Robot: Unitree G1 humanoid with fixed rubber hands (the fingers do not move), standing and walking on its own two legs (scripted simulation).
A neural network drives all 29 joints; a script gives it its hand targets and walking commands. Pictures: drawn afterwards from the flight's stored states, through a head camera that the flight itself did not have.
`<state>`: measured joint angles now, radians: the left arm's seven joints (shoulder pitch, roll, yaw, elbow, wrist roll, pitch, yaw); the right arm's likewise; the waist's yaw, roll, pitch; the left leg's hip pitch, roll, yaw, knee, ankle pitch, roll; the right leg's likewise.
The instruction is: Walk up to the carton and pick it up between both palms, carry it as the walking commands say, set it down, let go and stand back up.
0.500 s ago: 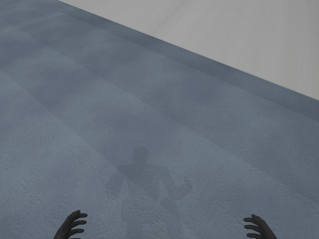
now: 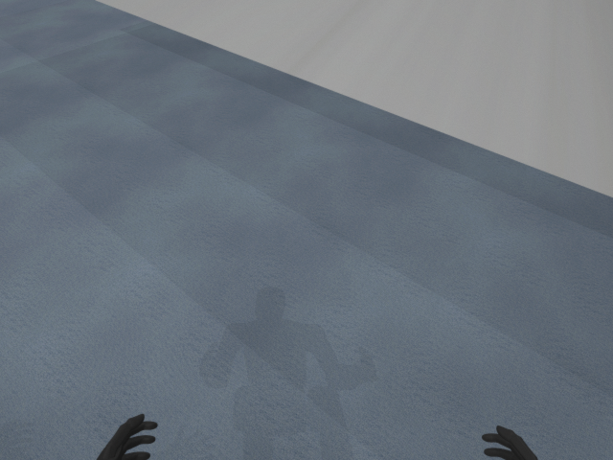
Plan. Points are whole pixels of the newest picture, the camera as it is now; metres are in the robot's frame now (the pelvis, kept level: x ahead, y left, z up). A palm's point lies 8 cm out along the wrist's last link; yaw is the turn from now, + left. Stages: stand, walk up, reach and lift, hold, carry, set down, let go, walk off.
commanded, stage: stand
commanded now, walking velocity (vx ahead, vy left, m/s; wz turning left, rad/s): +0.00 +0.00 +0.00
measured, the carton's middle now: out of the picture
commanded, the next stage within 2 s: walk up in 0.76 s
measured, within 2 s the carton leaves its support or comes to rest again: neither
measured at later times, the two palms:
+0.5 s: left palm out of the picture +0.13 +0.28 -0.09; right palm out of the picture +0.12 -0.28 -0.09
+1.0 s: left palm out of the picture +0.10 +0.28 -0.09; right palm out of the picture +0.09 -0.29 -0.10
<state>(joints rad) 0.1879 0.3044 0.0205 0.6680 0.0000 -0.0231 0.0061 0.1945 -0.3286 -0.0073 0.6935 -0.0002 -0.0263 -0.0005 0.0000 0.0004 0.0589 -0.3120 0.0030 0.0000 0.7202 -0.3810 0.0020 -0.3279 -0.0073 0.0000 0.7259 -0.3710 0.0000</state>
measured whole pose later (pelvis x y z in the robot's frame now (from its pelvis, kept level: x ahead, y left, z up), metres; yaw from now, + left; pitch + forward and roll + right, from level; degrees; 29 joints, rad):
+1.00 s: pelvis -0.01 +0.00 +0.01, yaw +0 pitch -1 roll +0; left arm 0.18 0.32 0.02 0.81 0.00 -0.01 0.00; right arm 0.19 -0.34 -0.01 0.85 0.00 -0.02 0.00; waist 0.00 0.00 0.03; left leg -0.31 0.00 0.00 0.65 -0.33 0.00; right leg -0.33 -0.01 0.00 0.66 -0.32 0.00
